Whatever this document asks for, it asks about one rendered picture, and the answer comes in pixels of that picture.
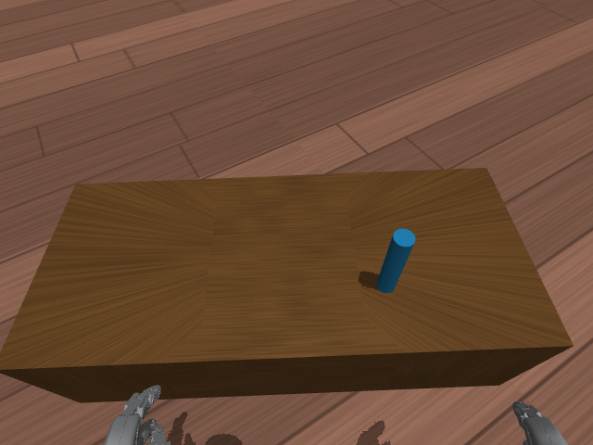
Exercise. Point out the left robot hand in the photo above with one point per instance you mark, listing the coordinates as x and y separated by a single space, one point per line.
127 429

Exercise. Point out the right robot hand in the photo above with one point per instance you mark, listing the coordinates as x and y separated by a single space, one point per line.
538 430

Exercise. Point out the can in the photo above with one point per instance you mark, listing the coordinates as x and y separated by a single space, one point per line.
398 252

